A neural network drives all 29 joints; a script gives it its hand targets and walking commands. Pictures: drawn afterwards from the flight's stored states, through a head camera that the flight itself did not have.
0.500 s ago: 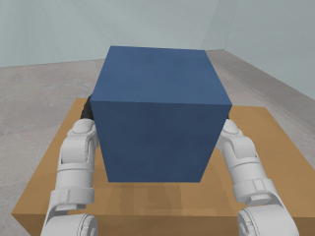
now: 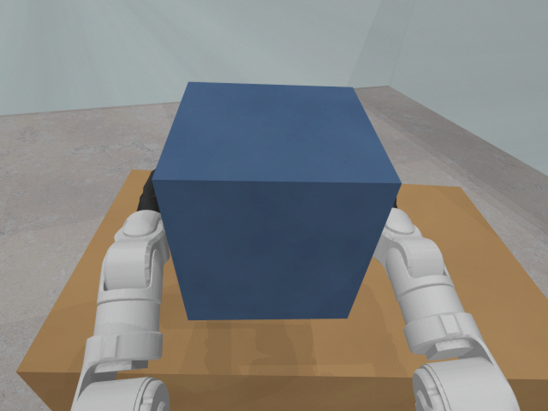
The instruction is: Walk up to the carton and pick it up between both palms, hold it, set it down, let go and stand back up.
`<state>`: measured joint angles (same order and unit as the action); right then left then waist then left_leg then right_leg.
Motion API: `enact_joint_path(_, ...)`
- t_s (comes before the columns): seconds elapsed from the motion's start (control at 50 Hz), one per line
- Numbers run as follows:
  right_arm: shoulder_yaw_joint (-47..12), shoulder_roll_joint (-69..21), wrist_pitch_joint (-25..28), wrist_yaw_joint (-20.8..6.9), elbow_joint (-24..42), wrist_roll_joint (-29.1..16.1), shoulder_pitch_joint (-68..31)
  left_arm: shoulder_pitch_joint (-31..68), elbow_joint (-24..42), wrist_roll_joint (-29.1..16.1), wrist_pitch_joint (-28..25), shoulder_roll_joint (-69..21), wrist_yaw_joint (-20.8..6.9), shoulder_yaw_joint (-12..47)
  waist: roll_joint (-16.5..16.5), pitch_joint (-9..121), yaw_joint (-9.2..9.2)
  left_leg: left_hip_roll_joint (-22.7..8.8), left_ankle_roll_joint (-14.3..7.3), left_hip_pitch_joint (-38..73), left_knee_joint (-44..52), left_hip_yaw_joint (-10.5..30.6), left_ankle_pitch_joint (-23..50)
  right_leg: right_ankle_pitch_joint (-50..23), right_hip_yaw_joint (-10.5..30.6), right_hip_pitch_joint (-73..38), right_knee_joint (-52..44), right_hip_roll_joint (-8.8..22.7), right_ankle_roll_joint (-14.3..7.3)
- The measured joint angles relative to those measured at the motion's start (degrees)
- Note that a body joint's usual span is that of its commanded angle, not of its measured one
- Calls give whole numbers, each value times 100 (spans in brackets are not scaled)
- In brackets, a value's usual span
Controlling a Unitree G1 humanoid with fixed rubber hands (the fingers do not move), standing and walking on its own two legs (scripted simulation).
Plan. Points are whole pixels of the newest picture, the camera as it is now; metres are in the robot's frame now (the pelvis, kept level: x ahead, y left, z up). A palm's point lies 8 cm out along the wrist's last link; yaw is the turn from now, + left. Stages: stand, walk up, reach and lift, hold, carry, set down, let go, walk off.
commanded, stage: hold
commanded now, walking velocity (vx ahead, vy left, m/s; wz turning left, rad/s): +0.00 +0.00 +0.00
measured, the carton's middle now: (270, 203) +0.38 +0.00 +0.18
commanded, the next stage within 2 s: none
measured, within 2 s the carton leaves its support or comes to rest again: neither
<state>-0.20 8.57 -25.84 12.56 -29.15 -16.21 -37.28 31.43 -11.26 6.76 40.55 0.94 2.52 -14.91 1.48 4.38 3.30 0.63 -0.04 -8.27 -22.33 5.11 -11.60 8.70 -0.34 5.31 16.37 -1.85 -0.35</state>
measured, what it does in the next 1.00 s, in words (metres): stands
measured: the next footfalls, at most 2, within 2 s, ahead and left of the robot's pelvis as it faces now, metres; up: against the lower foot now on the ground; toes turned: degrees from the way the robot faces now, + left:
none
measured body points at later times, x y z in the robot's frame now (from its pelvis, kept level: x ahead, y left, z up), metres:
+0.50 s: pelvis +0.00 +0.00 +0.00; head -0.05 +0.02 +0.45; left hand +0.38 +0.17 +0.16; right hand +0.38 -0.17 +0.17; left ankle +0.01 +0.12 -0.75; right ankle +0.00 -0.12 -0.75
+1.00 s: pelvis +0.00 +0.00 +0.00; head -0.04 +0.02 +0.45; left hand +0.38 +0.17 +0.16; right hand +0.38 -0.17 +0.17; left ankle +0.01 +0.12 -0.75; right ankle +0.00 -0.12 -0.75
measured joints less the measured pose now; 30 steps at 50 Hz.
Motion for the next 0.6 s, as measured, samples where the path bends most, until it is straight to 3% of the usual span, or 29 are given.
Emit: enact_joint_path(0.6, 4, 38, 39, -34, -110, 24, -52, 105, -129, 42, -21, 2, 14, 21, -21, 16, -31, -4, -8, -6, 15, -35, 11, -23, 39, 13, -20, -5, 4)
